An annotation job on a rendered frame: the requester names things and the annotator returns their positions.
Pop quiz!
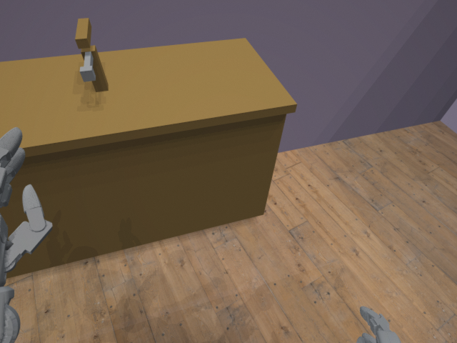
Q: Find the right robot hand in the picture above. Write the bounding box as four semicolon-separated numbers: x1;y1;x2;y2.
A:
356;306;401;343

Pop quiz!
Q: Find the robot left forearm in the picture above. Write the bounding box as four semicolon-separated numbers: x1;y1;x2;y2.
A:
0;286;20;343

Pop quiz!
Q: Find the counter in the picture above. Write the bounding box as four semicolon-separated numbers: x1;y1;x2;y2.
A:
0;18;297;279

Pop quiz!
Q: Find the left robot hand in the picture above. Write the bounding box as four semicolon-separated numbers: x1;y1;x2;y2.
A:
0;127;53;287

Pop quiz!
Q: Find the tap lever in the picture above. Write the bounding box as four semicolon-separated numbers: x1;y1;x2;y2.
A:
80;51;96;82

